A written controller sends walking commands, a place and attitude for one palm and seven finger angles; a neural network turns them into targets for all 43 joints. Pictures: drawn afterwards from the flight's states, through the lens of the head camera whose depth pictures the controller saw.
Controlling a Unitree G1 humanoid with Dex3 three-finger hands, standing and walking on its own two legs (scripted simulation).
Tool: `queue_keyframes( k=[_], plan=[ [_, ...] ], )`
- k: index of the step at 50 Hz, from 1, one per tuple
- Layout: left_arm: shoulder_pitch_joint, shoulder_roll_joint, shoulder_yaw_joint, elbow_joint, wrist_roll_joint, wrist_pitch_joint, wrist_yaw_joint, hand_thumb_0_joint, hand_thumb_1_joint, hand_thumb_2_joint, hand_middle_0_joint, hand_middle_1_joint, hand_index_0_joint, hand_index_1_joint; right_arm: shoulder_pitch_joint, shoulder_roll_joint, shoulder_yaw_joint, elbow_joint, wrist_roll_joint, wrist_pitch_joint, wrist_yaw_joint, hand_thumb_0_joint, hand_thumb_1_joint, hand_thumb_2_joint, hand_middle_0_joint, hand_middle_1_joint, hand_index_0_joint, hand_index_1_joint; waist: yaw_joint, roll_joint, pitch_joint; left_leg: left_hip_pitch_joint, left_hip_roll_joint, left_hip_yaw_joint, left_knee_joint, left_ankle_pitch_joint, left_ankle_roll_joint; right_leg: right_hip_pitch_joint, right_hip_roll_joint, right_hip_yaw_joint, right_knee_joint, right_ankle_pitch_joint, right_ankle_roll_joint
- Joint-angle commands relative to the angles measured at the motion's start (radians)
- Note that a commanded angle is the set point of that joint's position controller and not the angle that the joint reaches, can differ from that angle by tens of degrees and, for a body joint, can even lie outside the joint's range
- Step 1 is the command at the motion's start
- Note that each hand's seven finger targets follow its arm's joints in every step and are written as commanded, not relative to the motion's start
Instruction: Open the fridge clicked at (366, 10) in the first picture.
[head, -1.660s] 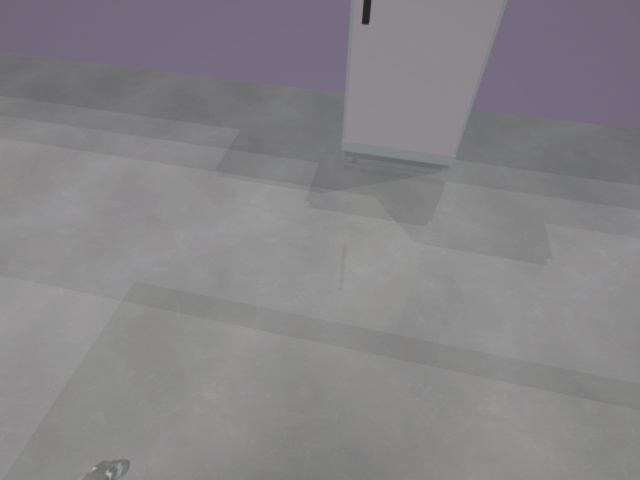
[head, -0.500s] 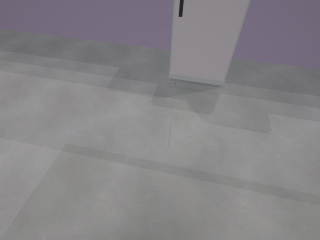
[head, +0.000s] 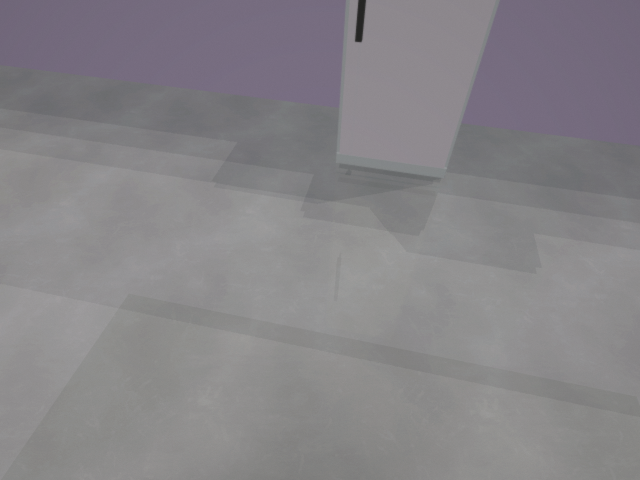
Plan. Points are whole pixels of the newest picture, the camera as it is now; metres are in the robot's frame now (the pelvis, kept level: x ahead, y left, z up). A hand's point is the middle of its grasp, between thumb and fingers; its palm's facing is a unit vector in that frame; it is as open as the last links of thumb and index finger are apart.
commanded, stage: walk to a spot facing it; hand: left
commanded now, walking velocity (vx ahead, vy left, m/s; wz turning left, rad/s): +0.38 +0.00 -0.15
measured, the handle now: out of the picture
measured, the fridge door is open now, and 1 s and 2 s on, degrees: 0 0 0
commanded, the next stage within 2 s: none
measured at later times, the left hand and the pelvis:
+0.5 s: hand (222, 430) +0.24 +0.17 -0.19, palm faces -0.11 -0.97 -0.21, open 7.3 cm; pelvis +0.15 -0.02 -0.02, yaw -5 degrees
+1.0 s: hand (239, 383) +0.32 +0.16 -0.21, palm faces +0.01 -0.99 -0.10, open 7.4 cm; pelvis +0.37 +0.00 -0.02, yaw -4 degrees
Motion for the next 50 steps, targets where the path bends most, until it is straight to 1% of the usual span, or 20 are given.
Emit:
queue_keyframes(
  k=[1, 9, 10, 12, 13, 17, 21, 23, 24, 25, 26, 27, 29, 33, 41, 44, 45, 47, 48, 50],
  plan=[
    [0.079, 0.106, 0.036, -0.039, 0.007, -0.002, -0.014, 0.0, 0.9, 0.9, -0.2, -0.3, -0.2, -0.3, 0.057, -0.095, -0.028, -0.043, -0.004, -0.005, -0.001, 0.0, -0.9, -0.9, 0.2, 0.3, 0.2, 0.3, 0.006, -0.035, 0.122, -0.137, 0.073, -0.062, -0.038, -0.336, 0.031, -0.13, -0.094, 0.162, -0.109, -0.401, -0.059],
    [0.173, 0.051, 0.066, -0.047, 0.005, -0.035, -0.013, 0.0, 0.9, 0.9, -0.2, -0.3, -0.2, -0.3, 0.183, -0.022, -0.043, -0.052, 0.005, -0.048, -0.007, 0.0, -0.9, -0.9, 0.2, 0.3, 0.2, 0.3, -0.016, -0.027, 0.14, -0.153, 0.077, -0.033, 0.107, -0.249, 0.057, -0.149, -0.106, 0.198, 0.023, -0.276, -0.121],
    [0.167, 0.029, 0.066, -0.05, 0.004, -0.039, -0.013, 0.0, 0.9, 0.9, -0.2, -0.3, -0.2, -0.3, 0.226, -0.023, -0.045, -0.039, 0.005, -0.056, -0.011, 0.0, -0.9, -0.9, 0.2, 0.3, 0.2, 0.3, -0.035, 0.034, 0.134, -0.085, 0.11, -0.08, 0.063, -0.212, 0.078, -0.203, -0.073, 0.152, 0.115, -0.206, -0.107],
    [0.052, -0.045, 0.054, -0.103, 0.003, -0.055, -0.015, 0.0, 0.9, 0.9, -0.2, -0.3, -0.2, -0.3, 0.43, -0.078, -0.068, 0.026, -0.003, -0.073, -0.026, 0.0, -0.9, -0.9, 0.2, 0.3, 0.2, 0.3, -0.118, 0.305, 0.111, 0.244, 0.329, -0.384, -0.136, 0.047, 0.201, -0.524, 0.038, -0.084, 0.53, -0.198, -0.041],
    [-0.029, -0.038, 0.053, -0.136, 0.006, -0.065, -0.011, 0.0, 0.9, 0.9, -0.2, -0.3, -0.2, -0.3, 0.494, -0.051, -0.064, 0.05, -0.005, -0.077, -0.034, 0.0, -0.9, -0.9, 0.2, 0.3, 0.2, 0.3, -0.138, 0.231, 0.151, 0.315, 0.396, -0.435, -0.141, 0.279, 0.253, -0.659, -0.012, -0.04, 0.653, -0.307, -0.036],
    [-0.073, -0.087, 0.062, -0.143, 0.004, -0.054, -0.036, 0.0, 0.9, 0.9, -0.2, -0.3, -0.2, -0.3, 0.408, -0.009, -0.059, 0.034, -0.009, -0.088, -0.045, 0.0, -0.9, -0.9, 0.2, 0.3, 0.2, 0.3, -0.073, 0.111, 0.174, 0.199, 0.352, -0.235, -0.152, 0.317, 0.214, -0.581, -0.112, -0.042, 0.569, -0.265, -0.033],
    [-0.035, -0.129, 0.061, -0.13, 0.003, -0.049, -0.047, 0.0, 0.9, 0.9, -0.2, -0.3, -0.2, -0.3, 0.381, 0.008, -0.055, 0.044, -0.004, -0.088, -0.044, 0.0, -0.9, -0.9, 0.2, 0.3, 0.2, 0.3, -0.022, 0.155, 0.133, 0.068, 0.233, -0.023, -0.122, 0.44, 0.143, -0.268, -0.037, -0.183, 0.273, -0.074, -0.041],
    [0.139, -0.101, 0.074, -0.069, 0.005, -0.05, -0.039, 0.0, 0.9, 0.9, -0.2, -0.3, -0.2, -0.3, 0.352, -0.009, -0.061, 0.048, 0.008, -0.085, -0.043, 0.0, -0.9, -0.9, 0.2, 0.3, 0.2, 0.3, 0.067, 0.114, 0.043, 0.02, 0.207, 0.043, 0.054, 0.627, 0.115, -0.014, 0.015, -0.213, 0.195, 0.04, -0.067],
    [0.276, -0.056, 0.086, -0.029, 0.011, -0.058, -0.031, 0.0, 0.9, 0.9, -0.2, -0.3, -0.2, -0.3, 0.335, -0.006, -0.063, 0.042, 0.013, -0.087, -0.037, 0.0, -0.9, -0.9, 0.2, 0.3, 0.2, 0.3, 0.131, 0.071, -0.02, -0.043, 0.168, 0.08, 0.226, 0.598, 0.085, 0.162, 0.009, -0.193, 0.153, 0.076, -0.079],
    [0.4, 0.035, 0.11, 0.001, 0.019, -0.073, -0.016, 0.0, 0.9, 0.9, -0.2, -0.3, -0.2, -0.3, 0.343, 0.043, -0.056, 0.027, 0.021, -0.09, -0.023, 0.0, -0.9, -0.9, 0.2, 0.3, 0.2, 0.3, 0.177, -0.075, -0.103, -0.237, 0.123, 0.117, 0.51, 0.336, 0.052, 0.364, -0.183, 0.023, 0.088, -0.022, -0.142],
    [0.465, 0.124, 0.128, 0.016, 0.01, -0.075, -0.004, 0.0, 0.9, 0.9, -0.2, -0.3, -0.2, -0.3, 0.349, 0.105, -0.052, -0.008, 0.026, -0.093, -0.022, 0.0, -0.9, -0.9, 0.2, 0.3, 0.2, 0.3, 0.16, -0.254, -0.176, -0.429, 0.019, 0.107, 0.83, -0.292, 0.029, 0.436, -0.455, 0.473, -0.066, -0.056, -0.255],
    [0.399, 0.12, 0.128, 0.001, -0.009, -0.068, 0.001, 0.0, 0.9, 0.9, -0.2, -0.3, -0.2, -0.3, 0.258, 0.082, -0.058, -0.035, 0.024, -0.081, -0.02, 0.0, -0.9, -0.9, 0.2, 0.3, 0.2, 0.3, 0.157, -0.163, -0.104, -0.488, 0.063, 0.023, 0.961, -0.311, 0.048, 0.314, -0.487, 0.552, -0.163, -0.196, -0.289],
    [0.219, 0.034, 0.098, -0.046, 0.002, -0.067, 0.009, 0.0, 0.9, 0.9, -0.2, -0.3, -0.2, -0.3, 0.179, 0.102, -0.065, -0.057, 0.004, -0.068, -0.008, 0.0, -0.9, -0.9, 0.2, 0.3, 0.2, 0.3, 0.08, -0.081, 0.078, -0.52, 0.148, -0.017, 0.955, -0.166, 0.045, 0.03, -0.424, 0.381, -0.202, -0.297, -0.232],
    [0.119, -0.028, 0.075, -0.062, 0.015, -0.081, 0.012, 0.0, 0.9, 0.9, -0.2, -0.3, -0.2, -0.3, 0.285, 0.149, -0.066, -0.027, -0.006, -0.025, 0.004, 0.0, -0.9, -0.9, 0.2, 0.3, 0.2, 0.3, -0.037, -0.086, 0.071, -0.366, 0.17, 0.037, 0.72, -0.083, 0.003, -0.174, -0.305, 0.069, -0.225, -0.112, -0.165],
    [0.182, 0.003, 0.083, -0.027, 0.014, -0.088, -0.001, 0.0, 0.9, 0.9, -0.2, -0.3, -0.2, -0.3, 0.055, 0.118, -0.071, -0.141, 0.001, -0.046, 0.034, 0.0, -0.9, -0.9, 0.2, 0.3, 0.2, 0.3, 0.001, -0.088, 0.122, -0.299, 0.122, 0.121, 0.315, 0.025, -0.005, -0.089, -0.267, 0.01, -0.215, -0.061, -0.151],
    [0.187, -0.001, 0.088, -0.023, 0.012, -0.082, -0.001, 0.0, 0.9, 0.9, -0.2, -0.3, -0.2, -0.3, 0.104, 0.09, -0.079, -0.131, 0.0, -0.059, 0.026, 0.0, -0.9, -0.9, 0.2, 0.3, 0.2, 0.3, -0.039, -0.028, 0.115, -0.106, 0.084, 0.164, 0.189, 0.024, 0.006, -0.115, -0.246, -0.027, -0.091, 0.026, -0.125],
    [0.192, -0.026, 0.084, -0.025, 0.01, -0.08, -0.001, 0.0, 0.9, 0.9, -0.2, -0.3, -0.2, -0.3, 0.208, 0.056, -0.087, -0.099, -0.005, -0.066, 0.016, 0.0, -0.9, -0.9, 0.2, 0.3, 0.2, 0.3, -0.085, 0.049, 0.062, 0.062, 0.079, 0.147, 0.126, 0.004, 0.018, -0.158, -0.196, -0.072, 0.083, 0.117, -0.104],
    [0.203, -0.102, 0.069, -0.075, 0.0, -0.078, -0.015, 0.0, 0.9, 0.9, -0.2, -0.3, -0.2, -0.3, 0.445, -0.139, -0.129, -0.048, -0.014, -0.068, -0.002, 0.0, -0.9, -0.9, 0.2, 0.3, 0.2, 0.3, -0.143, 0.436, -0.076, 0.308, 0.45, -0.433, -0.158, -0.162, 0.156, -0.454, 0.003, -0.161, 0.7, -0.353, -0.023],
    [0.144, -0.071, 0.076, -0.083, 0.008, -0.072, -0.007, 0.0, 0.9, 0.9, -0.2, -0.3, -0.2, -0.3, 0.399, -0.095, -0.118, -0.041, -0.008, -0.062, -0.014, 0.0, -0.9, -0.9, 0.2, 0.3, 0.2, 0.3, -0.138, 0.321, -0.052, 0.229, 0.467, -0.454, -0.216, -0.287, 0.161, -0.501, -0.035, -0.053, 0.842, -0.32, -0.037],
    [0.104, -0.093, 0.082, -0.07, 0.012, -0.068, -0.023, 0.0, 0.9, 0.9, -0.2, -0.3, -0.2, -0.3, 0.244, 0.002, -0.091, -0.087, -0.003, -0.07, -0.017, 0.0, -0.9, -0.9, 0.2, 0.3, 0.2, 0.3, -0.071, 0.136, 0.083, 0.04, 0.398, -0.286, -0.239, -0.284, 0.136, -0.53, -0.116, -0.025, 0.878, -0.129, -0.034]
  ],
)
